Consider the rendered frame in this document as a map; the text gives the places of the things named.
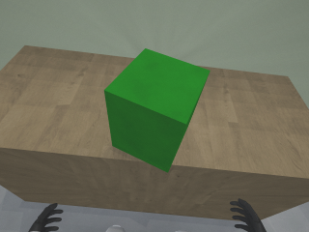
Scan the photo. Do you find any robot left hand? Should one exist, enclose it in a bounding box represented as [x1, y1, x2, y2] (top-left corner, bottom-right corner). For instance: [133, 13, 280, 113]
[28, 203, 64, 232]

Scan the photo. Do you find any robot right hand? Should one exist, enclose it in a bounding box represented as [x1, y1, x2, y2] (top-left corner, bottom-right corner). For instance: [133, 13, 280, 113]
[230, 198, 267, 232]

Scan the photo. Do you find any carton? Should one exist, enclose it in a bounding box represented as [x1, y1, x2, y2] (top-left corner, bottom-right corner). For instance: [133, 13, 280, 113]
[104, 48, 210, 173]

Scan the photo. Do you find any pedestal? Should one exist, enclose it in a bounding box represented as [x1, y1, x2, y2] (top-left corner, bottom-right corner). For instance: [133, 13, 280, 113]
[0, 45, 309, 221]

